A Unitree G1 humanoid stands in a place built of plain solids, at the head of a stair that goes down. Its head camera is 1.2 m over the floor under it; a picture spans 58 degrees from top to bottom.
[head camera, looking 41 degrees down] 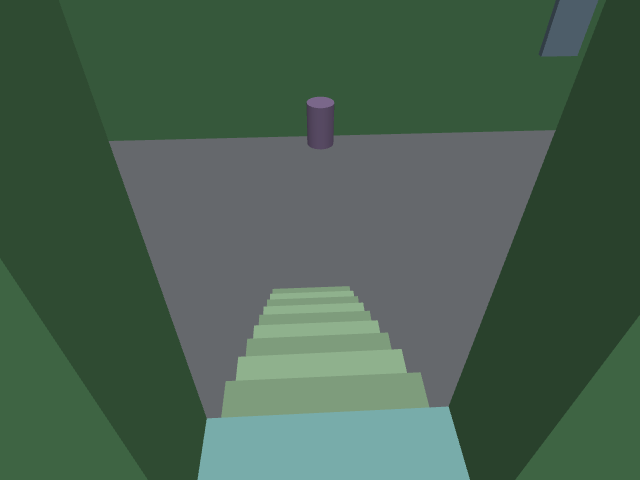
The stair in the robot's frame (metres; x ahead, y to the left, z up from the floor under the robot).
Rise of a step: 0.19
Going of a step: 0.23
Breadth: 0.70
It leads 3 degrees to the left of straight ahead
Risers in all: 10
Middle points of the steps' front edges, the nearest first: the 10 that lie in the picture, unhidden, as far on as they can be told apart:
0.62 -0.03 0.00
0.85 -0.01 -0.19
1.08 0.00 -0.38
1.31 0.01 -0.57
1.54 0.02 -0.76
1.77 0.03 -0.95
2.00 0.04 -1.14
2.23 0.06 -1.33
2.46 0.07 -1.52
2.69 0.08 -1.71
